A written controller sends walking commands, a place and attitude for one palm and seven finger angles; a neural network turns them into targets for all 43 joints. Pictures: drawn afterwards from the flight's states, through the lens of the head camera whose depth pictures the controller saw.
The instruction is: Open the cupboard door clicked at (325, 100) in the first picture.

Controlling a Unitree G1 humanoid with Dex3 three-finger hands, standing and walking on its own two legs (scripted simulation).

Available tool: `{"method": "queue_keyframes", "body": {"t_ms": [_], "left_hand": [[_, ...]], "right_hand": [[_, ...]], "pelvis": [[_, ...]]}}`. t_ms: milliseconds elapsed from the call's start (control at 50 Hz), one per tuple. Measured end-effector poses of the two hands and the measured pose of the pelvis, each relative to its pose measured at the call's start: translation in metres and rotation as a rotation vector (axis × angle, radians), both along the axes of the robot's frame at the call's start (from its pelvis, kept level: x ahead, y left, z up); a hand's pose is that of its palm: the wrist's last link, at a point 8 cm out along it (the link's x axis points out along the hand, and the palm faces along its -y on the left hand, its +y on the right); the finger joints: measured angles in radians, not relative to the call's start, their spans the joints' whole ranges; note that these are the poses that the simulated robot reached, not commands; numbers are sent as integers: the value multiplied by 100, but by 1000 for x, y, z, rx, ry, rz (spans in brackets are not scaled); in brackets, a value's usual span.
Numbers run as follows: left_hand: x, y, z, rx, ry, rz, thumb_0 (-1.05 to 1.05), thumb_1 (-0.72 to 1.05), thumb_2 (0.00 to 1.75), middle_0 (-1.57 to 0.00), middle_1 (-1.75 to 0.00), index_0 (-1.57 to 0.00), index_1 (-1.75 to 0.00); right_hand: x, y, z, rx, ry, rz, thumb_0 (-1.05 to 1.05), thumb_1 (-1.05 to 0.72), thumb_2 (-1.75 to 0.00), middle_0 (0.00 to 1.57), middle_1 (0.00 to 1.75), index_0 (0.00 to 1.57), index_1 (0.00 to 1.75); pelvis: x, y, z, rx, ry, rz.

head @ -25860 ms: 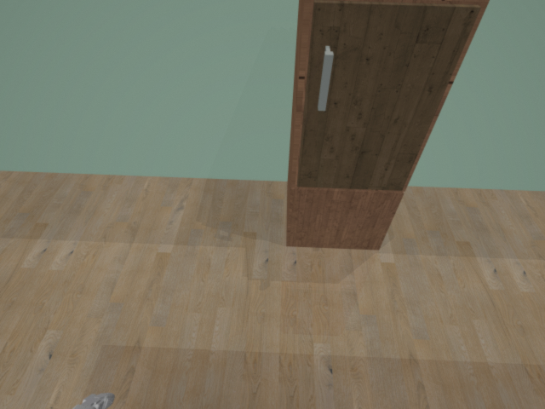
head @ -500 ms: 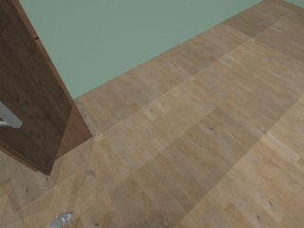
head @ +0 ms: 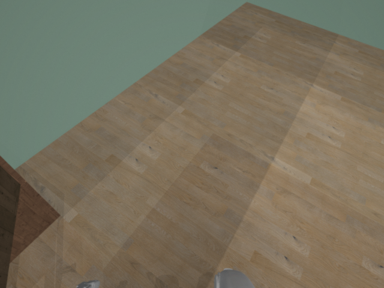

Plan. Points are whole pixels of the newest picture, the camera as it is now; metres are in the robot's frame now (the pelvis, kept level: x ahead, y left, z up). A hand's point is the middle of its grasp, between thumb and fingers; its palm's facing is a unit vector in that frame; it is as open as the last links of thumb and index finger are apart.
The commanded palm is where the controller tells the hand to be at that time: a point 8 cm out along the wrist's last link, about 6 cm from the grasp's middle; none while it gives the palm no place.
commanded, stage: walk to a spot facing it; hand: left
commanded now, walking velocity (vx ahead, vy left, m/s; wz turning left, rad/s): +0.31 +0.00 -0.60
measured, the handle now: out of the picture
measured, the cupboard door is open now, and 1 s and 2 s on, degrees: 50 50 50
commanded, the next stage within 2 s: turn to face it in 1.24 s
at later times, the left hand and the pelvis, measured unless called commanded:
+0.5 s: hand (165, 215) +0.32 +0.08 -0.17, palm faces -0.25 -0.94 -0.23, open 7.2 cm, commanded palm none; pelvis +0.20 -0.10 +0.00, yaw -15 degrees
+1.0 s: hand (184, 153) +0.54 +0.04 -0.18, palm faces -0.33 -0.93 -0.13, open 7.4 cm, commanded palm none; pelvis +0.45 -0.12 +0.00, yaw -23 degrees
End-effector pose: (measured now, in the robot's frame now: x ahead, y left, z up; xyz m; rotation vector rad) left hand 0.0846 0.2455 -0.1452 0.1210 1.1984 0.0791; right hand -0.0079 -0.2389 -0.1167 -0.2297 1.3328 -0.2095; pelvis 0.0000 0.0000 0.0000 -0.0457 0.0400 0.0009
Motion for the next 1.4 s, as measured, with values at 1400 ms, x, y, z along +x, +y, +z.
{"method": "queue_keyframes", "body": {"t_ms": [1400], "left_hand": [[736, -370, 1, 48, -90, -599, 0, 91, 90, -20, -30, -19, -30]], "right_hand": [[431, -163, -35, 188, 196, -695, 1, -91, -90, 20, 30, 20, 30]], "pelvis": [[605, -264, -14, 46, -35, -555]]}}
